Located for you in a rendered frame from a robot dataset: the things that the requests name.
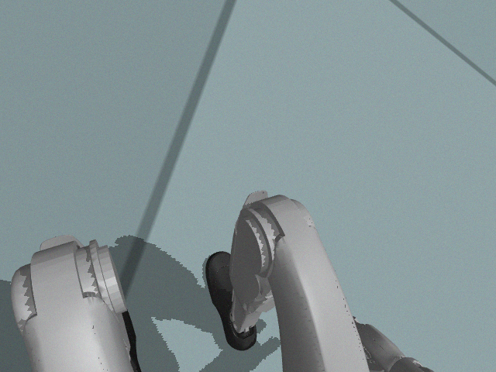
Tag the left robot foot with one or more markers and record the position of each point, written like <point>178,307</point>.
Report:
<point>132,340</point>

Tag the right robot foot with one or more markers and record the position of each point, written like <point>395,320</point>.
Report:
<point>221,291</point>

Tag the right robot hand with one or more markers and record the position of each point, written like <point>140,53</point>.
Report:
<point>380,352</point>

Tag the right robot arm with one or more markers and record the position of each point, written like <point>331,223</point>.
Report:
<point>409,364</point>

